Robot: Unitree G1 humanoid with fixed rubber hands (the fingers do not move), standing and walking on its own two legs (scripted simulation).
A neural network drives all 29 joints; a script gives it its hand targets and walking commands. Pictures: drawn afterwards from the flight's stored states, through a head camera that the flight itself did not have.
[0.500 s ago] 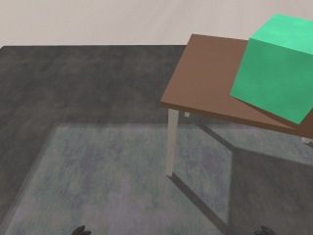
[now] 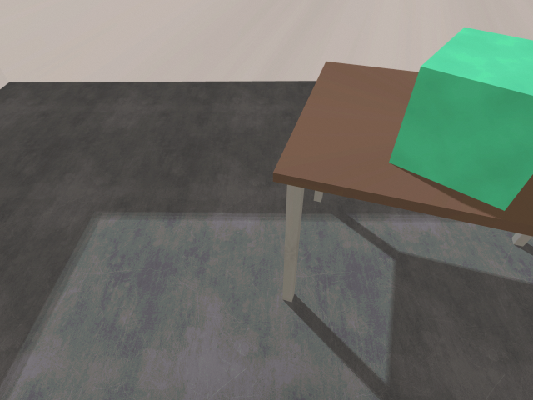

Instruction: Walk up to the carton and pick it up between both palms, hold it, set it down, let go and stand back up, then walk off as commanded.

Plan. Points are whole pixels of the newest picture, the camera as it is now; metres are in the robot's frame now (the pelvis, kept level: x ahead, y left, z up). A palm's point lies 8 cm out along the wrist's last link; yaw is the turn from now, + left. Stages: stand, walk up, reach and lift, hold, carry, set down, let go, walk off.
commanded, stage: stand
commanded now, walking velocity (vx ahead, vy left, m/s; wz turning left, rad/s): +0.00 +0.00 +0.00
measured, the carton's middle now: (483, 113) +0.71 -0.46 +0.08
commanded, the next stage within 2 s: walk up in 0.64 s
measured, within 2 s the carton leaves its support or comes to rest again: neither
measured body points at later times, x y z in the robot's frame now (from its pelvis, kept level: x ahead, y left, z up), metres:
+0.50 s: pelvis -0.01 +0.00 +0.00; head -0.01 +0.00 +0.45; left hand +0.08 +0.27 -0.13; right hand +0.09 -0.29 -0.12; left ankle +0.02 +0.12 -0.72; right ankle +0.02 -0.12 -0.72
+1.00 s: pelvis -0.01 -0.03 +0.01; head +0.00 -0.01 +0.45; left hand +0.10 +0.26 -0.13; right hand +0.05 -0.35 -0.09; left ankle +0.02 +0.12 -0.72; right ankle -0.02 -0.16 -0.68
